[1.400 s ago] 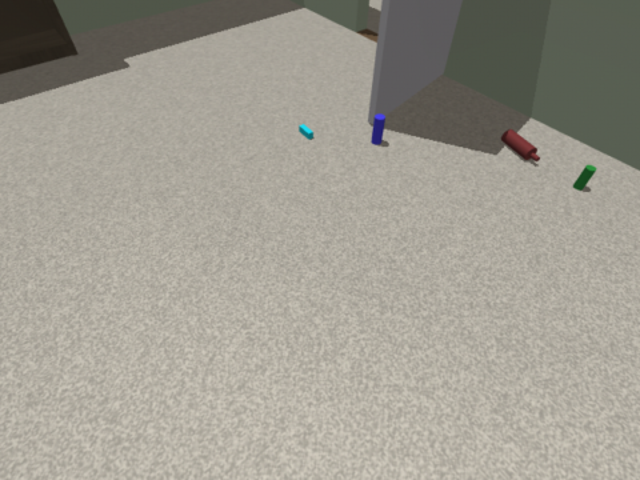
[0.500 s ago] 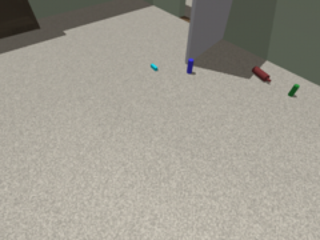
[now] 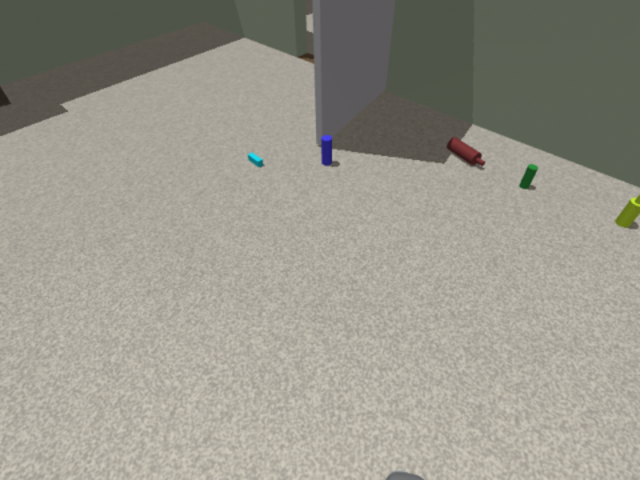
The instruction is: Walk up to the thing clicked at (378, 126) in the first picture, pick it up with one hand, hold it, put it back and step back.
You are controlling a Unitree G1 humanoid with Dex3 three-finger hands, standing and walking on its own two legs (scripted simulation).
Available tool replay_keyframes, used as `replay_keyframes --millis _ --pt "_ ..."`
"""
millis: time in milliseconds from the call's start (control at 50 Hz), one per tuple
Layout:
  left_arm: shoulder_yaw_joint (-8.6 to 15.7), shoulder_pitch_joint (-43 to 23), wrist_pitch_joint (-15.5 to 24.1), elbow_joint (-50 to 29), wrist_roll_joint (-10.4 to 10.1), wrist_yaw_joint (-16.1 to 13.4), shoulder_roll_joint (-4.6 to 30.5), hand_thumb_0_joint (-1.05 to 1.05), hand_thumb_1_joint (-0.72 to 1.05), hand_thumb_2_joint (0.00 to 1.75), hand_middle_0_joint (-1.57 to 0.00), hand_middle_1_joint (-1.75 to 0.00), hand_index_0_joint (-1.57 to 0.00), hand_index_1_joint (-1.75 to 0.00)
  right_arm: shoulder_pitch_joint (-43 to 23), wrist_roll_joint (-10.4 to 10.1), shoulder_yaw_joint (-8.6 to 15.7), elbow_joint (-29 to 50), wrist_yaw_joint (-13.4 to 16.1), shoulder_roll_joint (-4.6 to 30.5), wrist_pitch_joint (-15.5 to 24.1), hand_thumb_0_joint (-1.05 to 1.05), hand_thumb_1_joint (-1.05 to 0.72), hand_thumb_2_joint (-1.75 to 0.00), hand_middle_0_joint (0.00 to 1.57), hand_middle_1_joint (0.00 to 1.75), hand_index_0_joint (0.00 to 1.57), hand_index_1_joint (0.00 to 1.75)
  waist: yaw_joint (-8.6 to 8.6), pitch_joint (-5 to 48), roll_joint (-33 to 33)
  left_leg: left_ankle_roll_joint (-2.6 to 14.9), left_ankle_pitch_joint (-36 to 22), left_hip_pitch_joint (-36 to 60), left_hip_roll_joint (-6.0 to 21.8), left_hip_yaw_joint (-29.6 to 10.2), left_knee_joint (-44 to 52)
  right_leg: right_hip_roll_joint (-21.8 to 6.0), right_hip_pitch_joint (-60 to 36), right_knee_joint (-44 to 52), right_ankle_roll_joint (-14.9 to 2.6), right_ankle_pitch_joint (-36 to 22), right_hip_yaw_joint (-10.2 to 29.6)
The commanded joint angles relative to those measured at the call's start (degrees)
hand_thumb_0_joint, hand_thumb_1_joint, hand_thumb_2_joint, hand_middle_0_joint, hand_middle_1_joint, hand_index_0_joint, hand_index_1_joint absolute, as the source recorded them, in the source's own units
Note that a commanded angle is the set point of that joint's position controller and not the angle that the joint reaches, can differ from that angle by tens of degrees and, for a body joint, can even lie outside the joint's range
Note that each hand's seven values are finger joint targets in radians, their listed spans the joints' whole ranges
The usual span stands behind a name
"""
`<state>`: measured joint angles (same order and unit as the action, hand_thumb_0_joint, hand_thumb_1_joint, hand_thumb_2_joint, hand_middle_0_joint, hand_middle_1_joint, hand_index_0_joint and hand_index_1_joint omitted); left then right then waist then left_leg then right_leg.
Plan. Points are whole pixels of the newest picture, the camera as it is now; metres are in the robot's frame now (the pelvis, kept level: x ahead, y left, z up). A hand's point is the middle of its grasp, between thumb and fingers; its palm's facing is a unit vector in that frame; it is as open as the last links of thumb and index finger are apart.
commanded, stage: walk up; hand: left
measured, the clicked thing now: (326, 150) +1.78 -0.03 -0.69
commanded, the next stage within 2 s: none
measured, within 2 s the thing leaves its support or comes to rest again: neither
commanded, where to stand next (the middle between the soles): +1.39 -0.18 m, yaw -9 degrees
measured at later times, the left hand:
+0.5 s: hand (203, 410) +0.26 +0.19 -0.14, palm faces -0.07 -0.94 -0.35, open 7.4 cm
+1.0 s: hand (259, 211) +0.69 +0.14 -0.13, palm faces -0.22 -0.88 -0.41, open 7.4 cm
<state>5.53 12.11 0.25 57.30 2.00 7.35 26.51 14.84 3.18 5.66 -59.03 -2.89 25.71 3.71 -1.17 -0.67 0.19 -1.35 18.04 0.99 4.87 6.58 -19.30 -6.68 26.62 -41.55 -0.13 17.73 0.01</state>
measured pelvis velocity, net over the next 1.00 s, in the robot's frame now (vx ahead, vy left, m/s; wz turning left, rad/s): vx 0.53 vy -0.12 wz -0.16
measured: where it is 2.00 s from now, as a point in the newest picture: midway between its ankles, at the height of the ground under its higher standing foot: (362, 284)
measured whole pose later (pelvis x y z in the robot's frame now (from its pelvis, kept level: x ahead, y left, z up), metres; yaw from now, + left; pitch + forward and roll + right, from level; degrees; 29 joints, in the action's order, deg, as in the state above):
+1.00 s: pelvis +0.53 -0.12 -0.02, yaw -9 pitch -2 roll +3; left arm 3.7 12.8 4.6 49.8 0.5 5.2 25.6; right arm 20.0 0.4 3.4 -50.7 -3.8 25.0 4.3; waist -2.7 -2.4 0.2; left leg -1.7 26.2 -1.9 3.5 7.7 -31.2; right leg -5.6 26.3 -34.8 -1.5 6.0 -1.6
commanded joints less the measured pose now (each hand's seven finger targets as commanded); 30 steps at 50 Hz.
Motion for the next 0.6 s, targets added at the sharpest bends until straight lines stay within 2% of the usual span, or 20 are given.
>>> replay_keyframes --millis 0,20,40,60,80,100,120,140,160,200,260,300,340,360,400,480,520,540,560,580 --pt "2.4 -1.5 1.9 -4.2 -0.3 -0.3 8.5 0.00 0.90 0.90 -0.20 -0.30 -0.20 -0.30 -11.6 -0.4 3.3 7.8 0.3 14.6 1.6 0.00 -0.90 -0.90 0.20 0.30 0.20 0.30 4.14 -3.3 -8.5 9.06 18.0 -18.6 9.0 -3.1 4.1 1.8 -14.5 4.7 0.05 -6.5 -5.9" --pt "2.7 2.1 2.2 -2.9 -0.1 -0.7 9.1 0.00 0.90 0.90 -0.20 -0.30 -0.20 -0.30 -11.8 -0.5 3.0 8.0 0.4 14.0 1.2 0.00 -0.90 -0.90 0.20 0.30 0.20 0.30 5.84 -2.4 -5.1 8.50 16.7 -21.1 7.8 -0.9 -2.5 3.2 -19.7 7.1 -0.29 -7.2 -7.3" --pt "4.1 10.2 2.8 -0.5 0.1 -1.8 11.6 0.00 0.90 0.90 -0.20 -0.30 -0.20 -0.30 -10.5 -0.3 2.0 7.9 0.4 11.7 0.9 0.00 -0.90 -0.90 0.20 0.30 0.20 0.30 9.92 1.6 4.5 7.36 9.9 -25.4 5.0 1.0 -19.1 5.0 -29.6 7.6 -0.97 -2.9 -5.6" --pt "5.7 18.4 3.4 1.0 0.3 -3.1 16.4 0.00 0.90 0.90 -0.20 -0.30 -0.20 -0.30 -8.5 -0.4 0.0 8.8 0.3 5.9 0.7 0.00 -0.90 -0.90 0.20 0.30 0.20 0.30 13.52 3.4 22.2 5.61 15.0 -35.6 -2.8 3.9 -39.5 1.1 -35.8 17.2 -2.91 14.0 5.7" --pt "6.0 15.7 3.9 -1.5 0.2 -3.8 20.3 0.00 0.90 0.90 -0.20 -0.30 -0.20 -0.30 -6.5 -1.7 -1.0 10.8 0.0 4.7 0.5 0.00 -0.90 -0.90 0.20 0.30 0.20 0.30 10.60 1.1 25.7 2.88 15.6 -43.7 -5.7 -2.7 -49.1 -11.3 -31.1 32.9 -6.57 35.0 34.1" --pt "5.6 9.2 3.9 -4.0 -0.8 -3.6 21.9 0.00 0.90 0.90 -0.20 -0.30 -0.20 -0.30 -7.2 -1.7 0.7 10.4 0.1 11.3 0.3 0.00 -0.90 -0.90 0.20 0.30 0.20 0.30 8.02 -2.1 16.3 2.45 12.2 -40.7 -2.5 -6.6 -51.1 -16.8 -23.4 38.8 -11.52 41.6 45.3" --pt "5.4 4.4 3.9 -5.9 -1.5 -3.7 21.6 0.00 0.90 0.90 -0.20 -0.30 -0.20 -0.30 -7.7 -1.8 1.4 9.5 0.2 13.6 0.5 0.00 -0.90 -0.90 0.20 0.30 0.20 0.30 6.02 -5.1 11.6 2.68 8.6 -40.5 0.9 -8.8 -52.0 -16.9 -18.9 38.5 -12.92 38.9 44.1" --pt "4.6 3.0 4.3 -6.4 -1.9 -4.0 19.1 0.00 0.90 0.90 -0.20 -0.30 -0.20 -0.30 -7.7 -2.5 1.3 8.4 0.0 13.6 0.6 0.00 -0.90 -0.90 0.20 0.30 0.20 0.30 4.72 -5.6 7.8 3.08 3.5 -39.3 2.6 -10.1 -51.1 -13.8 -17.4 36.1 -11.87 30.2 36.5" --pt "3.9 0.6 4.8 -6.8 -1.9 -4.4 16.3 0.00 0.90 0.90 -0.20 -0.30 -0.20 -0.30 -4.6 -3.0 1.1 7.1 -0.3 12.8 0.4 0.00 -0.90 -0.90 0.20 0.30 0.20 0.30 2.62 -5.0 6.5 3.57 0.4 -36.7 3.6 -10.2 -48.4 -10.6 -16.4 33.8 -9.76 24.5 28.2" --pt "3.1 0.2 5.3 -6.8 -1.9 -4.5 14.2 0.00 0.90 0.90 -0.20 -0.30 -0.20 -0.30 -0.7 -3.0 1.1 6.2 -0.9 11.6 -0.2 0.00 -0.90 -0.90 0.20 0.30 0.20 0.30 1.10 -5.0 8.0 3.67 -2.9 -31.6 4.0 -9.5 -43.2 -7.5 -11.8 33.3 -7.86 20.0 20.3" --pt "2.3 0.7 6.1 -8.0 -2.2 -4.6 13.0 0.00 0.90 0.90 -0.20 -0.30 -0.20 -0.30 -1.6 -2.1 1.9 7.7 -1.9 11.8 -1.0 0.00 -0.90 -0.90 0.20 0.30 0.20 0.30 1.00 -6.4 6.0 1.80 -7.8 -32.6 3.6 -7.9 -38.3 -5.9 -10.1 35.0 -8.51 19.1 15.5" --pt "2.2 1.8 6.5 -8.7 -2.3 -4.7 13.0 0.00 0.90 0.90 -0.20 -0.30 -0.20 -0.30 -4.2 -1.7 2.1 9.2 -2.3 11.3 -1.1 0.00 -0.90 -0.90 0.20 0.30 0.20 0.30 1.63 -6.7 4.5 0.33 -9.7 -35.3 3.8 -7.5 -34.0 -5.9 -12.1 35.8 -8.97 18.1 14.3" --pt "2.4 4.7 6.8 -8.9 -2.1 -4.7 13.0 0.00 0.90 0.90 -0.20 -0.30 -0.20 -0.30 -9.0 -1.4 1.8 11.3 -2.5 10.4 -0.8 0.00 -0.90 -0.90 0.20 0.30 0.20 0.30 3.86 -6.4 2.9 -0.54 -11.1 -39.2 3.9 -7.2 -28.7 -6.0 -17.8 35.4 -8.91 13.3 13.7" --pt "2.5 5.9 6.9 -8.8 -1.8 -4.7 13.0 0.00 0.90 0.90 -0.20 -0.30 -0.20 -0.30 -11.6 -1.2 1.6 12.3 -2.5 9.8 -0.5 0.00 -0.90 -0.90 0.20 0.30 0.20 0.30 4.83 -6.4 2.0 -0.62 -11.3 -40.1 3.9 -7.1 -25.6 -6.1 -20.2 34.8 -9.47 10.0 13.0" --pt "2.6 8.6 6.6 -8.0 -1.7 -4.8 12.6 0.00 0.90 0.90 -0.20 -0.30 -0.20 -0.30 -15.4 -1.1 1.3 13.7 -2.5 8.5 0.0 0.00 -0.90 -0.90 0.20 0.30 0.20 0.30 6.64 -6.4 1.6 -0.46 -12.1 -39.8 3.0 -6.0 -19.5 -4.6 -24.2 32.6 -8.15 0.3 9.7" --pt "2.1 9.2 5.8 -8.2 -1.6 -5.1 12.5 0.00 0.90 0.90 -0.20 -0.30 -0.20 -0.30 -16.6 -1.4 1.2 14.3 -2.3 7.0 1.0 0.00 -0.90 -0.90 0.20 0.30 0.20 0.30 6.69 -3.5 3.2 1.40 -12.5 -30.5 -0.2 -3.1 -11.7 -3.9 -26.7 25.9 -8.71 -18.3 5.4" --pt "2.0 7.0 5.7 -9.0 -1.9 -5.5 13.1 0.00 0.90 0.90 -0.20 -0.30 -0.20 -0.30 -10.9 -1.5 1.7 13.1 -1.7 7.3 1.1 0.00 -0.90 -0.90 0.20 0.30 0.20 0.30 3.63 -1.0 4.4 2.87 -12.2 -20.8 -1.9 -1.9 -9.8 -4.4 -24.8 20.1 -8.65 -26.3 4.4" --pt "1.6 7.2 5.5 -9.3 -2.2 -5.7 12.6 0.00 0.90 0.90 -0.20 -0.30 -0.20 -0.30 -6.0 -1.3 2.3 11.4 -1.3 8.0 1.3 0.00 -0.90 -0.90 0.20 0.30 0.20 0.30 1.25 1.5 1.6 3.71 -13.2 -12.0 -3.4 -0.6 -8.0 -3.0 -21.6 12.2 -7.81 -29.2 2.2" --pt "0.7 8.7 5.3 -9.9 -2.3 -5.9 10.5 0.00 0.90 0.90 -0.20 -0.30 -0.20 -0.30 3.1 -0.4 3.5 9.3 -0.8 10.8 1.5 0.00 -0.90 -0.90 0.20 0.30 0.20 0.30 -2.43 7.1 -3.3 6.55 -10.1 1.3 -3.7 -2.0 -7.8 0.1 -16.2 -1.1 -6.04 -29.6 0.2" --pt "-0.5 11.1 5.2 -10.5 -3.0 -6.1 6.9 0.00 0.90 0.90 -0.20 -0.30 -0.20 -0.30 10.8 0.7 5.3 8.4 -0.2 15.1 1.7 0.00 -0.90 -0.90 0.20 0.30 0.20 0.30 -5.75 12.2 -11.3 10.31 0.0 14.2 5.6 -14.9 -6.3 3.9 -3.0 -16.0 -3.74 -19.2 -1.3"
